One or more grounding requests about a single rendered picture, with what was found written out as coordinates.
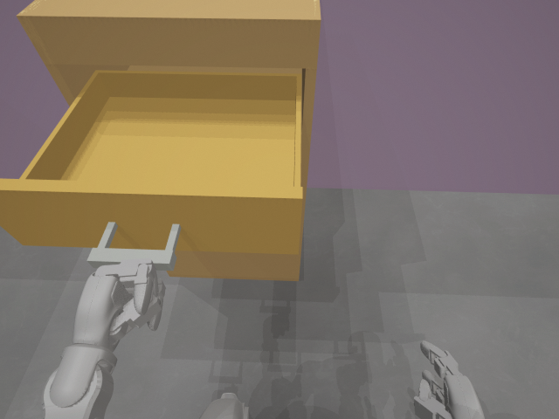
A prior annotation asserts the robot right hand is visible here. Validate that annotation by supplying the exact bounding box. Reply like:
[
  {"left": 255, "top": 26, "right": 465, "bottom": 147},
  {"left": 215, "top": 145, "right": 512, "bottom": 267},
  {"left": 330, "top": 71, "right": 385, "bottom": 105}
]
[{"left": 414, "top": 340, "right": 485, "bottom": 419}]

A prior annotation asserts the left robot thigh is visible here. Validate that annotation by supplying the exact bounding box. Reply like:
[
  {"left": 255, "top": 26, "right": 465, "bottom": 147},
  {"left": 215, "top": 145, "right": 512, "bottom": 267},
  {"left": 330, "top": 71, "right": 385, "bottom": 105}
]
[{"left": 199, "top": 398, "right": 249, "bottom": 419}]

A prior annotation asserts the robot left hand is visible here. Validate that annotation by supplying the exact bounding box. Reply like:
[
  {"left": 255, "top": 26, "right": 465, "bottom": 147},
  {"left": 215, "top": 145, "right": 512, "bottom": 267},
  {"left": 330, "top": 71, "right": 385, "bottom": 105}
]
[{"left": 72, "top": 258, "right": 166, "bottom": 352}]

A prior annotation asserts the robot left forearm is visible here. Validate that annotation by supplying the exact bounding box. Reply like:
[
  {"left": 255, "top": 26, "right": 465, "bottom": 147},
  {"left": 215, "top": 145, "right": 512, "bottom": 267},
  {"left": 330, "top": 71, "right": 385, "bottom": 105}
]
[{"left": 41, "top": 344, "right": 117, "bottom": 419}]

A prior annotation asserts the cabinet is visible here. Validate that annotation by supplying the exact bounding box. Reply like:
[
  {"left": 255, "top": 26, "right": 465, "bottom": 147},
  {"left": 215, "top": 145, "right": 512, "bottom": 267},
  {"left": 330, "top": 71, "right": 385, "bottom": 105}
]
[{"left": 17, "top": 0, "right": 321, "bottom": 281}]

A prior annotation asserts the drawer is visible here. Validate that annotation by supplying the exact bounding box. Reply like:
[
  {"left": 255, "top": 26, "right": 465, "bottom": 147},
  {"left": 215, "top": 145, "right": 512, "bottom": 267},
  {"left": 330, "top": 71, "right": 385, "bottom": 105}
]
[{"left": 0, "top": 70, "right": 302, "bottom": 255}]

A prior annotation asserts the robot left shin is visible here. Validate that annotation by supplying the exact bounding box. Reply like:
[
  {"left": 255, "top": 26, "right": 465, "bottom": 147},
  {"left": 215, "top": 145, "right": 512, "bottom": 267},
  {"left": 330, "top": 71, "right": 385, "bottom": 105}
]
[{"left": 220, "top": 393, "right": 238, "bottom": 400}]

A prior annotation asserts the handle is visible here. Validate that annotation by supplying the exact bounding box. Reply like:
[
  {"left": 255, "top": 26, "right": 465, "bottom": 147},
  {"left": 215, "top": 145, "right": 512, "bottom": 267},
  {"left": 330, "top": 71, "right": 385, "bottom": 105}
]
[{"left": 87, "top": 222, "right": 181, "bottom": 271}]

